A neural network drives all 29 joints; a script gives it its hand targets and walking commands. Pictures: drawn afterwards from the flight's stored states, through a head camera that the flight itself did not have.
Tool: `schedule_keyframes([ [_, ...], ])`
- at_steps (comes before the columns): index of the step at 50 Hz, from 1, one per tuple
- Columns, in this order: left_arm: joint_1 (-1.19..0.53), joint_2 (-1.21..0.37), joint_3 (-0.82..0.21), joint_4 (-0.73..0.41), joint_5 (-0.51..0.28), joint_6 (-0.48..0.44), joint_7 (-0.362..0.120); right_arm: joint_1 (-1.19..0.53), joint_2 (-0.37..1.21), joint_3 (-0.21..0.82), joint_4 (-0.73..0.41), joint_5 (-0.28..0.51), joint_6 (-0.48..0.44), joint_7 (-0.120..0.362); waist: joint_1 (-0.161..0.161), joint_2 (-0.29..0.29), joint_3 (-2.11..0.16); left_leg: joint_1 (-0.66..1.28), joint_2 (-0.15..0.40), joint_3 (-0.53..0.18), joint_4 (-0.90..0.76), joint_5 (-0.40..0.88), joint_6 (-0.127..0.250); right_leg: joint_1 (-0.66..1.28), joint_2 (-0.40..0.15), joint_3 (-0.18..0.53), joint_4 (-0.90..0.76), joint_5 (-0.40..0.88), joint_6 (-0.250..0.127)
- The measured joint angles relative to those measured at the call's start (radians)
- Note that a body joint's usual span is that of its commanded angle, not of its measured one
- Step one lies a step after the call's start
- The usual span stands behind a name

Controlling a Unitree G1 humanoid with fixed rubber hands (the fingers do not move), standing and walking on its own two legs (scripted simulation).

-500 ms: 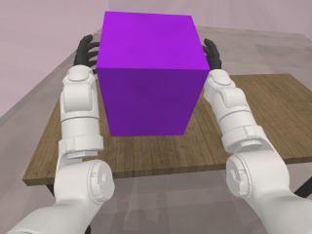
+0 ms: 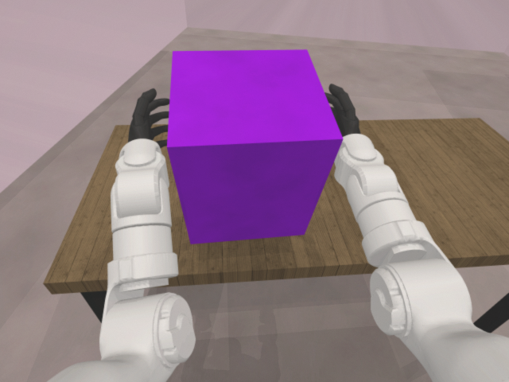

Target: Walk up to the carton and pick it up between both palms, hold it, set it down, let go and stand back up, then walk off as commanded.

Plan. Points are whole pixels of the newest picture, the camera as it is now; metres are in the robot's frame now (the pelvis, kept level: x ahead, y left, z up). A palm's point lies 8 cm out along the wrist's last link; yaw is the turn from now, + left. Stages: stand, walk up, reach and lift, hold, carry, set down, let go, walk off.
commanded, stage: set down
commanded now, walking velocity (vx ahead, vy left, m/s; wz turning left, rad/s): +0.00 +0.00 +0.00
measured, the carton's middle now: (245, 152) +0.43 +0.04 +0.17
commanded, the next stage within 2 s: none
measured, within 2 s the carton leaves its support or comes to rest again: neither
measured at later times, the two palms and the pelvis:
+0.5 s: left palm (156, 148) +0.39 +0.17 +0.20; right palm (339, 141) +0.44 -0.12 +0.19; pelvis +0.02 +0.00 +0.00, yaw +0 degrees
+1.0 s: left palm (155, 161) +0.38 +0.18 +0.18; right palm (332, 150) +0.45 -0.12 +0.17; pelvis +0.02 -0.01 +0.00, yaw +0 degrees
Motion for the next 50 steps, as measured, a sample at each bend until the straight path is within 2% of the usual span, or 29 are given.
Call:
schedule_keyframes([
  [6, -0.016, -0.014, 0.0, 0.053, 0.001, -0.029, 0.021, 0.0, 0.0, -0.053, 0.059, -0.055, -0.047, 0.027, 0.023, 0.001, 0.01, 0.005, 0.0, 0.0, -0.009, 0.003, 0.0, 0.0, 0.0, 0.0, 0.003, -0.004, -0.003],
  [11, -0.016, -0.019, 0.0, 0.054, 0.001, -0.055, 0.027, 0.0, 0.0, -0.063, 0.061, -0.056, -0.071, 0.03, 0.021, 0.003, 0.01, 0.006, 0.0, 0.0, -0.018, 0.003, -0.001, 0.0, 0.0, 0.0, -0.006, -0.005, -0.005],
  [23, -0.001, -0.033, 0.0, 0.054, 0.001, -0.063, 0.038, 0.003, -0.007, -0.063, 0.062, -0.042, -0.067, 0.037, 0.03, 0.017, 0.019, 0.006, 0.002, 0.0, -0.028, -0.002, -0.005, 0.0, 0.002, 0.0, -0.016, -0.011, -0.008],
  [38, 0.02, -0.053, 0.0, 0.05, 0.001, -0.083, 0.053, 0.009, -0.016, -0.063, 0.08, -0.038, -0.087, 0.055, 0.064, 0.031, 0.02, 0.007, 0.018, 0.0, -0.027, -0.004, -0.014, 0.0, 0.018, 0.0, -0.015, -0.011, -0.019],
  [50, 0.021, -0.066, 0.001, 0.105, 0.001, -0.098, 0.072, 0.009, -0.027, -0.089, 0.154, -0.092, -0.116, 0.081, 0.097, 0.031, 0.025, 0.007, 0.018, 0.0, -0.028, -0.006, -0.016, -0.003, 0.018, -0.001, -0.01, -0.015, -0.021],
])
